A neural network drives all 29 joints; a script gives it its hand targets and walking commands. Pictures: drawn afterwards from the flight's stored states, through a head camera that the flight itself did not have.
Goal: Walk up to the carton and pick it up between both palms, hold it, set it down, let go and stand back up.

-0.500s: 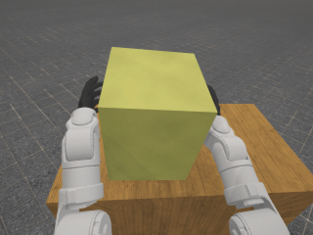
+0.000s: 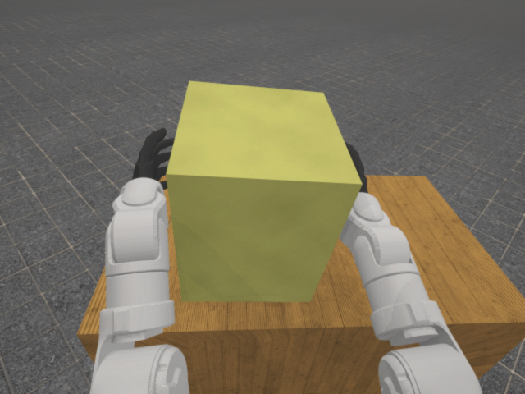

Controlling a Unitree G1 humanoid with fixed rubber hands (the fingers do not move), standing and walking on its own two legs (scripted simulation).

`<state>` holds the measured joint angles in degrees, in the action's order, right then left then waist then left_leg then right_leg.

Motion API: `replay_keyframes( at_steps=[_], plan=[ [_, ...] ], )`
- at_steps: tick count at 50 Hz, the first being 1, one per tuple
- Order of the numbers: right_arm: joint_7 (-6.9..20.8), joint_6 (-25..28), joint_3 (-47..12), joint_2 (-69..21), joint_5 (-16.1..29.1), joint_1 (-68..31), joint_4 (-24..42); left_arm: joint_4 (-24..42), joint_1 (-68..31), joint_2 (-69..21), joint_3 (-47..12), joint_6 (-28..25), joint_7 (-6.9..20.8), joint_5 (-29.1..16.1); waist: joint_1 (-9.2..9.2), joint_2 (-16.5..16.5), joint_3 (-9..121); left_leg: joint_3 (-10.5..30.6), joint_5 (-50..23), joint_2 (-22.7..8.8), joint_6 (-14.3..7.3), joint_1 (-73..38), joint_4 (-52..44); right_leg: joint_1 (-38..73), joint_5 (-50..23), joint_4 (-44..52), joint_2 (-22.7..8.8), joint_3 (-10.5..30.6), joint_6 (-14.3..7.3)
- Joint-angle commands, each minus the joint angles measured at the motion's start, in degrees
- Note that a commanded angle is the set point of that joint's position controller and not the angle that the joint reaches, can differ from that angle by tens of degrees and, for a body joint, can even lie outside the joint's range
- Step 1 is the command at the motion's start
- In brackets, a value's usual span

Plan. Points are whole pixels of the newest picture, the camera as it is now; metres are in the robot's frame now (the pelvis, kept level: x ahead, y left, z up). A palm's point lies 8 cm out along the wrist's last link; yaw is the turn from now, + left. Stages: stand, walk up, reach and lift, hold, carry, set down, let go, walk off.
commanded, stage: hold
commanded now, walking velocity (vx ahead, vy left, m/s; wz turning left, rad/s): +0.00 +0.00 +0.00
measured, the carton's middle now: (252, 196) +0.37 +0.01 +0.18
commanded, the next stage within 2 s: none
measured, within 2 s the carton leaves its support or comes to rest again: neither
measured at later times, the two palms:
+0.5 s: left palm (147, 184) +0.36 +0.16 +0.21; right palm (350, 194) +0.36 -0.13 +0.19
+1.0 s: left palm (150, 181) +0.36 +0.15 +0.22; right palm (353, 191) +0.36 -0.14 +0.20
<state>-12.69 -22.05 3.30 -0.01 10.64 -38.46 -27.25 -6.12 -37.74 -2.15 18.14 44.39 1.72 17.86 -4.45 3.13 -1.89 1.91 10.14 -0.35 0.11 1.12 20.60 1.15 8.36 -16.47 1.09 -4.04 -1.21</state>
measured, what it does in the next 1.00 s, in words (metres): stands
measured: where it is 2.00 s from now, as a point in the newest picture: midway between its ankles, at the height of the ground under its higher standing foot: outside the picture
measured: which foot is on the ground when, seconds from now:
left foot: down 0.00-1.00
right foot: down 0.00-1.00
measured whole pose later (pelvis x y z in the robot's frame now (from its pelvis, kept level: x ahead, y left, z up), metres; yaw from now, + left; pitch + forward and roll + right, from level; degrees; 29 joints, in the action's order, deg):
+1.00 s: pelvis +0.00 +0.00 +0.00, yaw +0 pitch -9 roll -1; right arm -13.0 -21.4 1.9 0.7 12.0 -37.8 -25.9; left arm -3.8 -36.3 -2.2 17.3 44.7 1.0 17.2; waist -4.5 2.7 -1.2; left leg 1.5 10.5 -0.5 0.2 1.4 20.8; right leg 0.8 8.7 -16.7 1.4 -3.4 -1.3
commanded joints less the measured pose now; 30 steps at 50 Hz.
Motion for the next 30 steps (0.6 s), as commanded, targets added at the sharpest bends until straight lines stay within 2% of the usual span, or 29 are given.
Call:
replay_keyframes(
  at_steps=[1, 2, 3, 4, 7, 8, 9, 12, 13, 16, 18, 20, 21, 22, 24, 27, 28, 30],
  plan=[
    [5.73, 4.84, -22.21, -33.33, 4.24, -52.36, 20.55, 4.49, -37.89, -32.42, -31.79, -3.60, 7.10, -9.20, -0.71, -5.40, 23.79, -2.65, -9.12, 2.29, 0.24, -1.73, -3.19, 5.54, -4.59, 1.62, 1.86, -0.32, 3.05],
    [5.64, 4.85, -22.05, -32.93, 4.54, -51.81, 20.23, 4.64, -37.86, -32.16, -32.20, -3.88, 6.96, -9.27, -1.30, -5.82, 24.35, -2.30, -11.27, 2.41, 0.38, -2.98, -2.29, 5.75, -6.56, 1.19, 1.83, -0.26, 3.01],
    [5.30, 5.04, -23.54, -33.16, 5.45, -51.18, 22.76, 5.63, -35.75, -32.97, -32.83, -3.80, 6.80, -9.61, -0.94, -6.17, 26.09, -2.55, -15.65, 2.42, 0.93, -4.65, -1.05, 6.89, -10.69, 0.62, 1.88, -0.16, 3.09],
    [4.93, 4.82, -24.34, -32.99, 6.02, -51.20, 22.85, 6.66, -36.52, -32.20, -32.89, -3.88, 6.76, -9.78, -0.85, -5.40, 26.86, -2.34, -16.41, 2.73, 1.06, -5.18, -0.50, 7.43, -11.84, 0.45, 2.22, -0.06, 3.56],
    [4.44, 4.72, -26.13, -32.87, 7.18, -52.06, 24.83, 7.65, -36.06, -32.20, -33.47, -3.75, 6.38, -9.71, -0.66, -5.77, 26.81, -1.99, -18.20, 2.81, 1.19, -5.23, 0.15, 7.40, -13.93, 0.06, 2.02, 0.29, 3.73],
    [4.28, 4.69, -26.54, -32.69, 7.57, -51.20, 25.23, 9.12, -35.31, -32.16, -34.00, -3.70, 6.41, -9.96, -1.05, -5.27, 27.39, -2.14, -18.70, 2.85, 1.54, -5.93, 0.42, 7.72, -15.18, -0.24, 2.32, 0.00, 3.90],
    [4.33, 4.10, -26.15, -31.98, 7.23, -49.91, 22.95, 8.58, -35.58, -31.42, -33.76, -3.45, 6.48, -9.55, -1.09, -5.96, 24.78, -2.16, -17.29, 2.69, 1.68, -4.88, -0.21, 7.26, -12.87, 0.23, 2.27, -0.09, 3.46],
    [4.71, 3.36, -24.37, -31.62, 5.53, -47.50, 19.37, 6.39, -34.08, -30.63, -31.24, -2.94, 6.78, -7.59, -0.36, -4.44, 19.23, -2.50, -14.81, 2.41, 1.23, -3.22, -2.09, 6.12, -9.80, 1.33, 2.20, -0.42, 3.57],
    [4.75, 3.59, -24.32, -31.65, 5.71, -46.61, 20.45, 7.47, -33.32, -31.06, -31.87, -2.75, 7.05, -7.93, -0.96, -4.82, 21.12, -2.56, -14.01, 2.44, 1.29, -3.83, -1.89, 7.19, -9.89, 0.93, 2.10, -0.25, 3.68],
    [4.45, 3.97, -25.29, -32.79, 6.27, -49.27, 23.04, 8.24, -35.15, -30.85, -32.50, -2.93, 7.52, -8.49, -0.66, -4.40, 23.26, -2.48, -15.00, 2.77, 0.80, -3.81, -1.68, 7.76, -11.68, 0.88, 1.83, 0.14, 3.92],
    [4.74, 3.99, -24.29, -32.06, 6.32, -50.85, 21.87, 6.34, -36.03, -31.58, -31.96, -2.88, 7.15, -8.59, -0.19, -5.87, 20.64, -2.56, -13.15, 2.66, 0.95, -3.11, -2.01, 5.96, -8.38, 1.50, 2.07, 0.18, 3.14],
    [5.35, 4.03, -23.04, -32.85, 4.95, -50.86, 20.64, 6.40, -37.32, -31.78, -32.06, -3.11, 7.14, -8.92, -0.58, -5.56, 20.69, -2.59, -8.94, 2.21, 0.43, -2.14, -2.95, 5.05, -3.96, 1.83, 1.87, -0.36, 3.03],
    [5.49, 3.93, -23.05, -32.74, 4.59, -50.87, 20.29, 4.67, -36.56, -31.30, -31.05, -2.96, 7.18, -8.42, -0.02, -4.82, 19.87, -2.81, -8.63, 2.35, -0.06, -1.07, -3.44, 5.02, -4.24, 2.02, 1.58, 0.08, 3.15],
    [5.52, 4.21, -23.54, -33.40, 4.83, -50.40, 21.15, 5.85, -36.50, -31.40, -31.40, -3.28, 7.11, -8.66, 0.00, -4.70, 21.44, -2.68, -10.50, 2.48, -0.01, -1.37, -3.05, 6.22, -6.50, 1.46, 1.72, -0.18, 3.28],
    [5.09, 3.97, -23.43, -32.28, 4.99, -48.32, 19.68, 6.77, -36.00, -31.11, -32.32, -3.27, 7.10, -8.53, -1.29, -5.91, 21.79, -2.38, -13.35, 2.49, 0.70, -4.03, -2.18, 6.14, -9.85, 1.31, 1.58, 0.21, 3.42],
    [4.91, 4.53, -24.15, -32.17, 5.42, -51.30, 23.28, 6.95, -36.41, -32.32, -33.75, -3.48, 7.19, -9.79, -1.67, -5.48, 24.71, -2.26, -13.00, 2.52, 1.07, -4.19, -1.74, 6.20, -8.38, 1.28, 1.97, -0.39, 3.20],
    [5.00, 4.75, -24.11, -32.35, 5.62, -51.35, 23.60, 7.93, -37.63, -33.22, -34.48, -3.85, 6.89, -10.30, -1.82, -6.39, 24.69, -2.02, -13.62, 2.31, 1.39, -4.42, -1.60, 5.57, -8.21, 1.08, 2.25, -0.42, 2.75],
    [5.24, 4.76, -23.31, -31.76, 5.04, -51.80, 22.60, 6.16, -37.47, -32.96, -33.73, -3.90, 6.67, -10.01, -1.66, -6.20, 24.07, -2.00, -11.19, 2.39, 1.35, -3.77, -1.95, 4.53, -5.79, 1.51, 1.97, -0.24, 2.61]
  ],
)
